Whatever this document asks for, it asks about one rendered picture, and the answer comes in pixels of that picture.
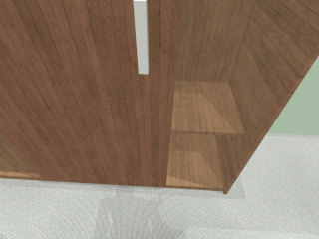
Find handle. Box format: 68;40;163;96
133;0;150;75

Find wardrobe door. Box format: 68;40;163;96
0;0;183;188
0;133;37;174

